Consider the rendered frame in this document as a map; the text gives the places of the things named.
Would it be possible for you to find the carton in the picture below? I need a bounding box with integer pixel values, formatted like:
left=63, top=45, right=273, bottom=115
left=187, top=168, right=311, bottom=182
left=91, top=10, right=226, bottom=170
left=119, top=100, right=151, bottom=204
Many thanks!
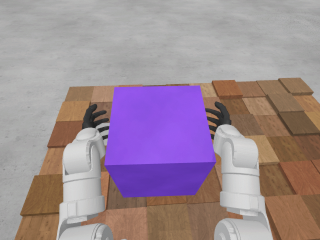
left=104, top=85, right=217, bottom=198

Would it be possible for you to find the left robot hand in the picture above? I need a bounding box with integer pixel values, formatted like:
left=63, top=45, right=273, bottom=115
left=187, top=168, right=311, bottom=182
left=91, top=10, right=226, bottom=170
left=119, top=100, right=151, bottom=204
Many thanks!
left=82, top=104, right=110, bottom=140

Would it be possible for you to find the robot right forearm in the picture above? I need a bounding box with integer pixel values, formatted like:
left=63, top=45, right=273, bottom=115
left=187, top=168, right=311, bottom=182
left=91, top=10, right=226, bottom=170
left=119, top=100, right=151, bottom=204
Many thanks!
left=213, top=124, right=273, bottom=240

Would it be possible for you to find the robot left upper arm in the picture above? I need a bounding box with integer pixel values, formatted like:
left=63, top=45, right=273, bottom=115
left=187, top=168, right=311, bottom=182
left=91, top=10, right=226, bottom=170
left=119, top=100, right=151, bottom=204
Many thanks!
left=59, top=223, right=114, bottom=240

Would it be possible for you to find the right robot hand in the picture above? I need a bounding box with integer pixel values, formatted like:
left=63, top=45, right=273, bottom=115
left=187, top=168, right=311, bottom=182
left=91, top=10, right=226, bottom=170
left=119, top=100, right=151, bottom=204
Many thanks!
left=205, top=101, right=232, bottom=140

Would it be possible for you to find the robot right upper arm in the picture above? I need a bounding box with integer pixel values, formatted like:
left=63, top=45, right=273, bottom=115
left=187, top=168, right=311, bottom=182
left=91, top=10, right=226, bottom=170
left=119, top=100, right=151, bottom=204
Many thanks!
left=214, top=218, right=273, bottom=240

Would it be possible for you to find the robot left forearm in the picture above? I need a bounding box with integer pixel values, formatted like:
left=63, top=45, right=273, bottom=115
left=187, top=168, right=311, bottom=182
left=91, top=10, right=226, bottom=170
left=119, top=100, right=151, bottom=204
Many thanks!
left=56, top=127, right=106, bottom=240

